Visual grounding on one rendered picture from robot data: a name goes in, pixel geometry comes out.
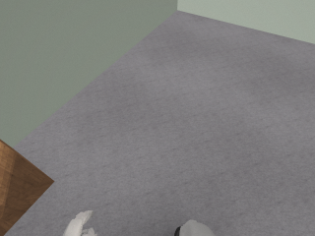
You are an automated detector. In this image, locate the cabinet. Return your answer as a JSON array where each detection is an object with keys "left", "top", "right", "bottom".
[{"left": 0, "top": 140, "right": 55, "bottom": 236}]

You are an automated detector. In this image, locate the left robot hand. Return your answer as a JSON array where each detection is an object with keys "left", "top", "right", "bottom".
[{"left": 63, "top": 210, "right": 97, "bottom": 236}]

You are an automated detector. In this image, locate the right robot thigh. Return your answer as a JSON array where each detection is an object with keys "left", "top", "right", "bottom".
[{"left": 179, "top": 221, "right": 216, "bottom": 236}]

